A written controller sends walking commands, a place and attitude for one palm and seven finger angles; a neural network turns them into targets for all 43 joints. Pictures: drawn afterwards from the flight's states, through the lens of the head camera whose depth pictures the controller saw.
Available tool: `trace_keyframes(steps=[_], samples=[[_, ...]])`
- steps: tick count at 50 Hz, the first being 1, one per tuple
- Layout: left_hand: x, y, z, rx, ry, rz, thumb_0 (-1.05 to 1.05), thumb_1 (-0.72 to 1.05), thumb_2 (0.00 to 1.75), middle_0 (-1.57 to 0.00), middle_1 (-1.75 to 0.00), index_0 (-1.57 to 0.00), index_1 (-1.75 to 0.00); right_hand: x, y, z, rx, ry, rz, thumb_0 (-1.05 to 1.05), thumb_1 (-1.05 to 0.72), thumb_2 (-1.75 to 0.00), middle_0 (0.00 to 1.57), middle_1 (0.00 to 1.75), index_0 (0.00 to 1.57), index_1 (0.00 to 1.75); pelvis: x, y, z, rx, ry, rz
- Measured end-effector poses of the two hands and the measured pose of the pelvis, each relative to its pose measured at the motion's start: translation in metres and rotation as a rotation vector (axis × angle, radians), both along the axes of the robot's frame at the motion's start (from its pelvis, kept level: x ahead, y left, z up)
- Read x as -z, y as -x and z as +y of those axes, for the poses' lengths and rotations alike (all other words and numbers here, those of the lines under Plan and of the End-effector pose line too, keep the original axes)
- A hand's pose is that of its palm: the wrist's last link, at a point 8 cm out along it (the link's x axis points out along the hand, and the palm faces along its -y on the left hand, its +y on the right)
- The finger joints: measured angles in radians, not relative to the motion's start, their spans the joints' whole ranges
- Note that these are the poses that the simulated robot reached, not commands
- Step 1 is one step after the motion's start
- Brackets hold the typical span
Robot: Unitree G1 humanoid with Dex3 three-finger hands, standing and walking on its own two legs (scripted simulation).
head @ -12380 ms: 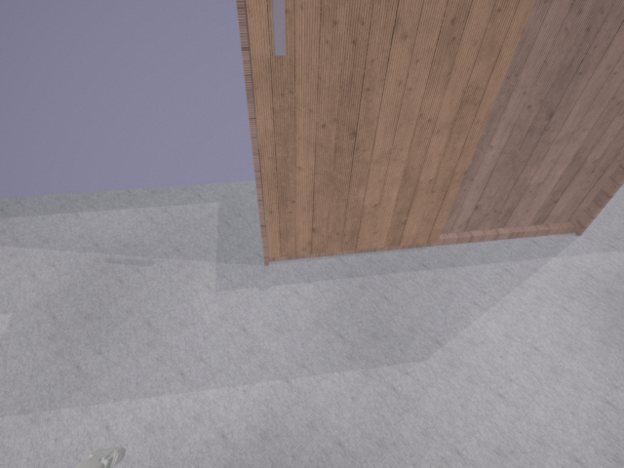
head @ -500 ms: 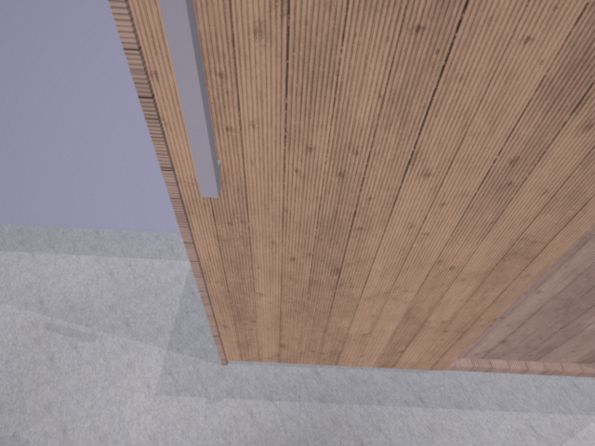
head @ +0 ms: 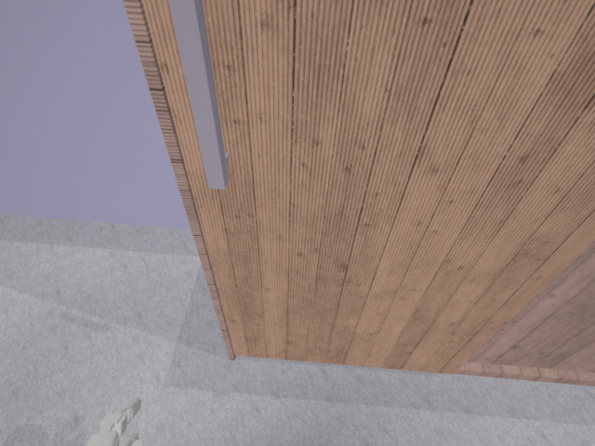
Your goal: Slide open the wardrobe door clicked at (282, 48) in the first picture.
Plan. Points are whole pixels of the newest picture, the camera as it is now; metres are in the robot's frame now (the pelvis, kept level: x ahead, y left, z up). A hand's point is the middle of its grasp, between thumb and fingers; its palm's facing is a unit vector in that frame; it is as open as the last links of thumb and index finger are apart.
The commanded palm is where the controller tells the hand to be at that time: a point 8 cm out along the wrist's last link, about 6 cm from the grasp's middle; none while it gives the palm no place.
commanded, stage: raise the hand with hooked fingers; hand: left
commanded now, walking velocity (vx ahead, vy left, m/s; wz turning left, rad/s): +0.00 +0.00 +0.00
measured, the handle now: (207, 88) +0.47 +0.15 +0.25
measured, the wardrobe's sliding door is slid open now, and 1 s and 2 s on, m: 0.00 0.00 0.00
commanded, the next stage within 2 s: move the hooked fingers beside the handle in 1.98 s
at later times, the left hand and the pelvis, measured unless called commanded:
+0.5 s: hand (126, 410) +0.14 +0.19 +0.08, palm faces +0.16 -0.98 -0.10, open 9.8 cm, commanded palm +0.14 +0.25 +0.06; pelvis -0.02 -0.05 -0.03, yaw +5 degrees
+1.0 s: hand (95, 302) +0.23 +0.23 +0.13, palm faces +0.00 -0.99 -0.12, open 12.7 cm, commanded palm +0.20 +0.29 +0.17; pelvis +0.00 -0.01 -0.01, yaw +2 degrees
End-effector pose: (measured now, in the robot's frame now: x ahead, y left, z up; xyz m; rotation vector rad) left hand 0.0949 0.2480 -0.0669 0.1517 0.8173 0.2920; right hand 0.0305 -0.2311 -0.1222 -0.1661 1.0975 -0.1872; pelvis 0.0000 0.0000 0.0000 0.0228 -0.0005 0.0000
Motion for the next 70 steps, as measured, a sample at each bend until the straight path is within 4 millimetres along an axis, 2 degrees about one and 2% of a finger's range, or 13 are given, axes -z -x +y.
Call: trace_keyframes(steps=[5, 8, 15, 19, 25, 30, 35, 40, 46, 49, 58, 65, 70], samples=[[-0.111, -0.088, -0.014, 0.109, -0.031, -0.639, 0.02, 0.86, 0.86, -0.21, -0.35, -0.20, -0.35, -0.012, -0.061, -0.019, -0.053, 0.019, -0.300, 0.01, -0.91, -0.90, 0.20, 0.30, 0.20, 0.29, 0.008, 0.008, -0.005, -0.037, 0.018, 0.017], [-0.127, -0.104, -0.031, 0.235, 0.042, -0.854, 0.01, 0.79, 0.84, -0.21, -0.39, -0.21, -0.39, -0.027, -0.095, -0.031, -0.061, 0.031, -0.431, 0.01, -0.91, -0.90, 0.20, 0.30, 0.20, 0.29, 0.017, 0.013, -0.015, -0.022, 0.019, 0.055], [-0.053, -0.044, -0.028, 0.253, 0.189, -0.619, 0.00, 0.62, 0.78, -0.23, -0.49, -0.23, -0.49, -0.069, -0.148, -0.057, -0.140, 0.108, -0.608, 0.01, -0.91, -0.90, 0.20, 0.30, 0.20, 0.29, 0.031, 0.020, -0.039, -0.026, 0.025, 0.075], [-0.074, -0.005, -0.007, 0.125, 0.050, -0.679, 0.01, 0.52, 0.74, -0.24, -0.55, -0.23, -0.54, -0.074, -0.164, -0.057, -0.208, 0.134, -0.630, 0.01, -0.91, -0.90, 0.19, 0.30, 0.20, 0.29, 0.033, 0.018, -0.047, -0.056, 0.045, 0.066], [-0.144, -0.020, -0.011, 0.212, -0.050, -1.004, 0.01, 0.38, 0.68, -0.24, -0.64, -0.23, -0.63, -0.044, -0.162, -0.036, -0.277, 0.058, -0.576, 0.01, -0.91, -0.90, 0.19, 0.30, 0.20, 0.29, 0.034, 0.022, -0.051, -0.096, 0.069, 0.032], [-0.143, -0.077, -0.018, 0.402, 0.038, -0.821, 0.00, 0.26, 0.63, -0.25, -0.71, -0.25, -0.71, -0.025, -0.139, -0.023, -0.208, -0.022, -0.506, 0.01, -0.90, -0.90, 0.20, 0.30, 0.20, 0.30, 0.027, 0.021, -0.051, -0.071, 0.053, 0.042], [-0.154, -0.107, 0.007, 0.333, 0.069, -0.731, 0.00, 0.15, 0.58, -0.26, -0.79, -0.26, -0.78, -0.023, -0.115, -0.030, -0.120, -0.030, -0.456, 0.01, -0.90, -0.90, 0.20, 0.31, 0.20, 0.30, 0.018, 0.008, -0.047, -0.033, 0.032, 0.053], [-0.195, -0.106, 0.029, 0.266, 0.011, -0.926, 0.00, 0.03, 0.53, -0.27, -0.86, -0.27, -0.86, -0.033, -0.108, -0.041, -0.108, 0.022, -0.450, 0.01, -0.90, -0.90, 0.20, 0.30, 0.20, 0.30, 0.013, -0.005, -0.036, -0.020, 0.034, 0.046], [-0.189, -0.113, 0.036, 0.311, 0.067, -0.830, 0.00, -0.11, 0.47, -0.28, -0.95, -0.27, -0.95, -0.049, -0.127, -0.040, -0.120, 0.083, -0.499, 0.01, -0.90, -0.90, 0.20, 0.30, 0.20, 0.30, 0.009, -0.004, -0.017, -0.030, 0.042, 0.024], [-0.196, -0.116, 0.038, 0.343, 0.049, -0.808, 0.00, -0.18, 0.44, -0.28, -1.00, -0.28, -0.99, -0.061, -0.142, -0.028, -0.138, 0.088, -0.553, 0.01, -0.90, -0.90, 0.20, 0.30, 0.20, 0.29, 0.007, -0.003, -0.011, -0.033, 0.042, 0.011], [-0.273, -0.108, 0.079, 0.279, -0.070, -1.015, -0.01, -0.38, 0.35, -0.30, -1.13, -0.30, -1.13, -0.084, -0.176, 0.035, -0.248, -0.016, -0.666, 0.01, -0.90, -0.90, 0.20, 0.30, 0.20, 0.29, 0.001, 0.005, 0.000, -0.053, 0.047, -0.039], [-0.270, -0.111, 0.091, 0.271, -0.036, -0.832, -0.01, -0.47, 0.32, -0.30, -1.18, -0.30, -1.18, -0.077, -0.172, 0.061, -0.295, -0.080, -0.622, 0.01, -0.90, -0.90, 0.20, 0.30, 0.20, 0.30, -0.001, 0.019, 0.004, -0.070, 0.046, -0.053], [-0.303, -0.105, 0.088, 0.327, -0.089, -0.930, -0.02, -0.49, 0.31, -0.31, -1.19, -0.30, -1.19, -0.076, -0.161, 0.063, -0.310, -0.075, -0.593, 0.01, -0.90, -0.90, 0.20, 0.31, 0.20, 0.30, -0.003, 0.023, 0.003, -0.068, 0.043, -0.071]])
